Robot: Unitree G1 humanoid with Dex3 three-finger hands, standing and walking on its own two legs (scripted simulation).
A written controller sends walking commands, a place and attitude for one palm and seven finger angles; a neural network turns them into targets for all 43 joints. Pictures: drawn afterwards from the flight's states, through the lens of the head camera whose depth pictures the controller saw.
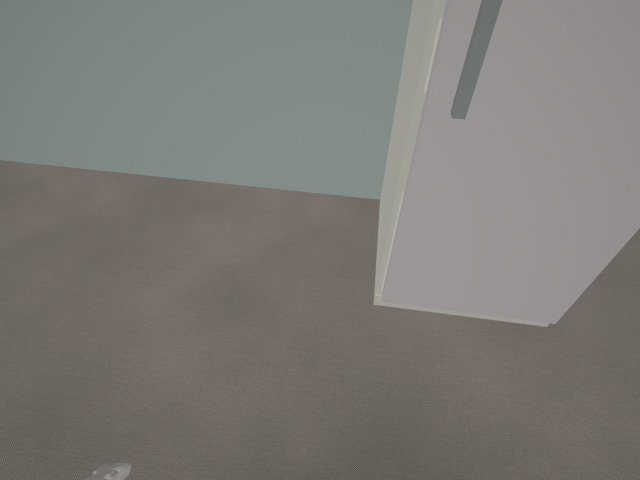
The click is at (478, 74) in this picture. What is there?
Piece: fridge door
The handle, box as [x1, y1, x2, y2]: [451, 0, 502, 118]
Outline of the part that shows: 502,0 481,1 457,90 453,100 451,116 454,118 465,118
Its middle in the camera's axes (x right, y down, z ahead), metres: +0.28 -0.37 +0.67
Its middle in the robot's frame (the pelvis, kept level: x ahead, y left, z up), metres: +0.79 -0.24 +0.24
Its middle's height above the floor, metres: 1.01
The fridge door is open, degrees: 0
